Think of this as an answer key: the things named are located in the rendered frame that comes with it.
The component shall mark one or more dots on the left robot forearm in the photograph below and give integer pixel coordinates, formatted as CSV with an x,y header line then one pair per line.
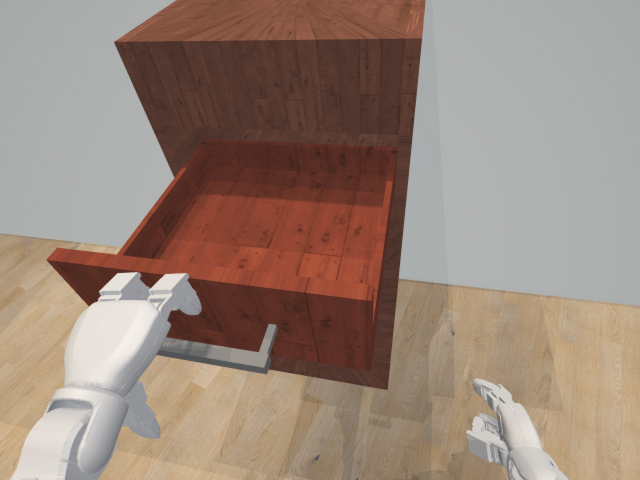
x,y
76,437

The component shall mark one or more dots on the handle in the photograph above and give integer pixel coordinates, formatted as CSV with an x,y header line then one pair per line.
x,y
258,362

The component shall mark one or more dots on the right robot hand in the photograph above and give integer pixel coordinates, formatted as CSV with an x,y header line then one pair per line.
x,y
492,439

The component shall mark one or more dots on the cabinet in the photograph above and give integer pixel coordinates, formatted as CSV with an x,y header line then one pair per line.
x,y
340,72

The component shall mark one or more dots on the right robot forearm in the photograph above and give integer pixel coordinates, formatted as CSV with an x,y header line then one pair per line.
x,y
531,463

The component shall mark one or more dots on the drawer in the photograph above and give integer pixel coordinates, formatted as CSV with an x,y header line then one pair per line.
x,y
291,234

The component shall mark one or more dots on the left robot hand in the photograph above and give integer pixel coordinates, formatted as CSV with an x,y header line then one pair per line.
x,y
116,338

